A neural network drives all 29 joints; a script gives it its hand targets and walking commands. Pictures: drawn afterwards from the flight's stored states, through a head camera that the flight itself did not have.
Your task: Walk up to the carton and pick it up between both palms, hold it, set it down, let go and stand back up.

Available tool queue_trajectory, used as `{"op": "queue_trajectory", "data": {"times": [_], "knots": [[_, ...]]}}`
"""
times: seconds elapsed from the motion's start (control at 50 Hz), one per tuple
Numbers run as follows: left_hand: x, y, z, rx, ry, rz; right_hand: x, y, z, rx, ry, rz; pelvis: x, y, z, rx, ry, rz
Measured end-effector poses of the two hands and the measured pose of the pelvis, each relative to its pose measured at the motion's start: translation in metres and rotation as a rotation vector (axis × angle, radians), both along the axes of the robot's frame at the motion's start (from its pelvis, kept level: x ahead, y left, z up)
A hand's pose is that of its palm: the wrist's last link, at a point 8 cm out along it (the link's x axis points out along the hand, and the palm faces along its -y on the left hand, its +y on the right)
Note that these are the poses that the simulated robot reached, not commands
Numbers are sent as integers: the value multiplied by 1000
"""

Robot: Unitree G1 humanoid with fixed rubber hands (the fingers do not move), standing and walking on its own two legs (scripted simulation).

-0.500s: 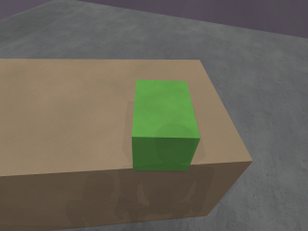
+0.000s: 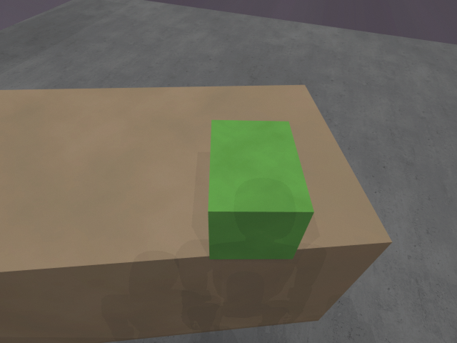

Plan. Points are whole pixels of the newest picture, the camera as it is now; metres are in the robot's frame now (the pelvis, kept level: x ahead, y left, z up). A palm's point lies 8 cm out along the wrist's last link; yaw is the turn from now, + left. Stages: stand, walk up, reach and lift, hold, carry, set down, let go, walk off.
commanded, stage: walk up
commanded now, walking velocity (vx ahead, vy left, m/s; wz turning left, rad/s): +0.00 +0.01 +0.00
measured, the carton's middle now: (250, 187) +0.48 -0.03 -0.02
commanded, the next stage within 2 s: none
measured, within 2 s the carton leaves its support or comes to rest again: neither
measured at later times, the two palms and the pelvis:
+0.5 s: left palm out of the picture +0.00 +0.22 -0.16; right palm out of the picture -0.01 -0.19 -0.15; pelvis +0.01 +0.01 -0.01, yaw +2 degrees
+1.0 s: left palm out of the picture -0.03 +0.20 -0.15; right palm out of the picture +0.04 -0.22 -0.15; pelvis +0.01 -0.01 +0.00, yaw +6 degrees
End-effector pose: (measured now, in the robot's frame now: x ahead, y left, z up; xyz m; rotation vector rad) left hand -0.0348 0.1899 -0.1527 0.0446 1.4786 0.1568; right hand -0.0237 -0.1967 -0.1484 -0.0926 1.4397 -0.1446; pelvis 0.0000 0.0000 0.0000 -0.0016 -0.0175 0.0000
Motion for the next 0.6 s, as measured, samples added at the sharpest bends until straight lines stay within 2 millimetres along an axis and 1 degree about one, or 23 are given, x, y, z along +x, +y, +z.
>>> {"op": "queue_trajectory", "data": {"times": [0.1,0.28,0.4,0.5,0.6], "knots": [[7,4,-1,3,3,-4,4,3,0,-4,4,-2,5,2,-1,-3,0,2],[22,14,0,20,-6,-7,-1,12,-2,8,42,-7,13,7,-1,-8,-3,5],[29,19,-1,32,-14,2,0,13,-1,3,39,-16,16,9,-2,-11,-7,18],[32,28,-3,61,-29,21,9,5,-3,-17,26,7,13,9,-5,-10,-2,43],[29,33,-2,82,-29,38,28,-5,-3,-36,-13,39,12,7,-6,-12,4,59]]}}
